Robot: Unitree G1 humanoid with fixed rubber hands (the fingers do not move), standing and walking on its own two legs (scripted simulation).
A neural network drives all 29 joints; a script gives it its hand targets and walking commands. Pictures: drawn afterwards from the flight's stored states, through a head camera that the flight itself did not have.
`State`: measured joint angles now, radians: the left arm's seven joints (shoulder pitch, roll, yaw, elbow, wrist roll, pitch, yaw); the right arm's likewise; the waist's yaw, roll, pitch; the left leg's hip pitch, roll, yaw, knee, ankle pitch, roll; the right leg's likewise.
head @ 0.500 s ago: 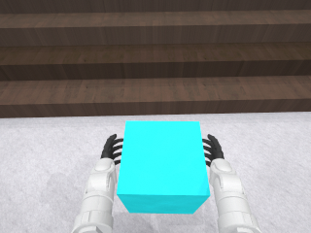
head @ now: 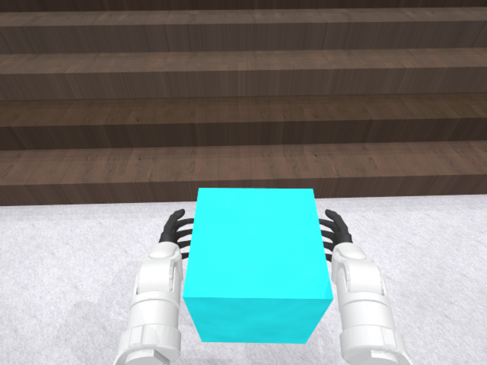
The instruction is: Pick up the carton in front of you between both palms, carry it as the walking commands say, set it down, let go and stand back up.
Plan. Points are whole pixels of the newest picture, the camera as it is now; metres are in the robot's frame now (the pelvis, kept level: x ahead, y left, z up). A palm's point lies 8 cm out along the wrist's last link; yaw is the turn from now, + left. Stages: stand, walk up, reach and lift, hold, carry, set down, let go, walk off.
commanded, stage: reach and lift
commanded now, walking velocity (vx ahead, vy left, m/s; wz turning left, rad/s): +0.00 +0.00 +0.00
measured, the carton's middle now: (254, 269) +0.30 +0.00 -0.05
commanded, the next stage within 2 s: hold in 0.66 s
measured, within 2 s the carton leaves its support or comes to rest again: neither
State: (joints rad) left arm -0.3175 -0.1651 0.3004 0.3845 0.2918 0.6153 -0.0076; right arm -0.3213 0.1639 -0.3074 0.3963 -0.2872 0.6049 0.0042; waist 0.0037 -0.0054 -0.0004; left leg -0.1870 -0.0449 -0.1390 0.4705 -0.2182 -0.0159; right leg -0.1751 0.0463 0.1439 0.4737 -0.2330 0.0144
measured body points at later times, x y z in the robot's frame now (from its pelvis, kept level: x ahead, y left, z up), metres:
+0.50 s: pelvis +0.02 +0.00 +0.01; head -0.01 +0.00 +0.46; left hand +0.32 +0.15 +0.03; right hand +0.32 -0.15 +0.03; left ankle +0.03 +0.13 -0.74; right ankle +0.02 -0.13 -0.74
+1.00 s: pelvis +0.01 +0.00 +0.01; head -0.04 +0.00 +0.45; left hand +0.31 +0.15 +0.05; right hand +0.31 -0.15 +0.05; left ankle +0.03 +0.13 -0.74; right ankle +0.02 -0.13 -0.74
